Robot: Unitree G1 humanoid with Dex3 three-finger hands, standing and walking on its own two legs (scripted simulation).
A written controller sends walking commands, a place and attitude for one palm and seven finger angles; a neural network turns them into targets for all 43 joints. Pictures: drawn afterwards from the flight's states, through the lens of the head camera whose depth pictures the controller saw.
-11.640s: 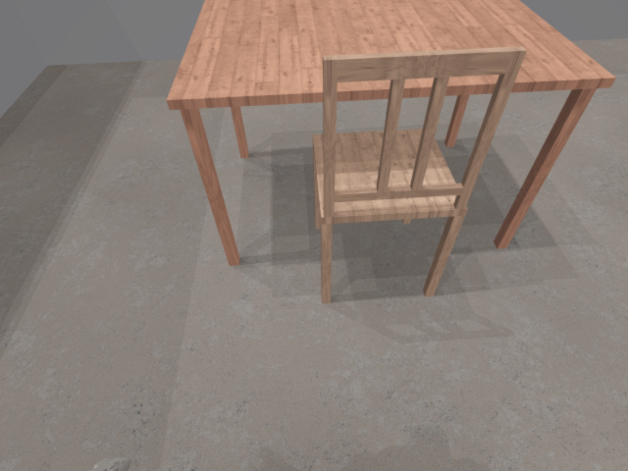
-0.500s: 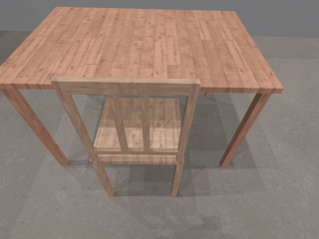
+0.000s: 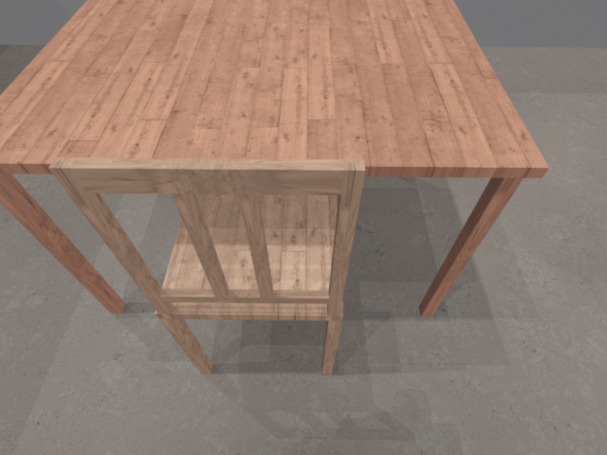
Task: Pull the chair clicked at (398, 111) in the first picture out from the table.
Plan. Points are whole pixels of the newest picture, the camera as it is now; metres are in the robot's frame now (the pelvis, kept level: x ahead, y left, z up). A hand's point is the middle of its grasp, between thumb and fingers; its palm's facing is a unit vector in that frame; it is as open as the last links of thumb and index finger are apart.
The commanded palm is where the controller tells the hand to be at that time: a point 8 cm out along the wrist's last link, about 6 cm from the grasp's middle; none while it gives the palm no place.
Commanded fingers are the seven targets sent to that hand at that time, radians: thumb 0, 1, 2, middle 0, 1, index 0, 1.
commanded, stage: come to a stop and stand still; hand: left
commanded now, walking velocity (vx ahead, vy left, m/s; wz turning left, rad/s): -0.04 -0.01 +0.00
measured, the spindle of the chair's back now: (205, 251) +0.43 +0.21 -0.06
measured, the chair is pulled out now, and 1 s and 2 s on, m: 0.00 0.00 0.00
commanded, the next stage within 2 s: look again from close up in 0.62 s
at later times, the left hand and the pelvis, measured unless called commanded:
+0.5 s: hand out of the picture +0.02 +0.22 -0.16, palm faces -0.01 -0.97 -0.25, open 7.4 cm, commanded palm none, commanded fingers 0.00 0.90 0.90 -0.20 -0.30 -0.20 -0.30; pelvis -0.05 +0.02 +0.00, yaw +0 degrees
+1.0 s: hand out of the picture -0.05 +0.20 -0.18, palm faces +0.01 -0.98 -0.18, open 7.4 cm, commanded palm none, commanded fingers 0.00 0.90 0.90 -0.20 -0.30 -0.20 -0.30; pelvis -0.03 +0.03 +0.00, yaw +0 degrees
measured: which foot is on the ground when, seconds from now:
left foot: down 0.00-1.00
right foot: down 0.00-1.00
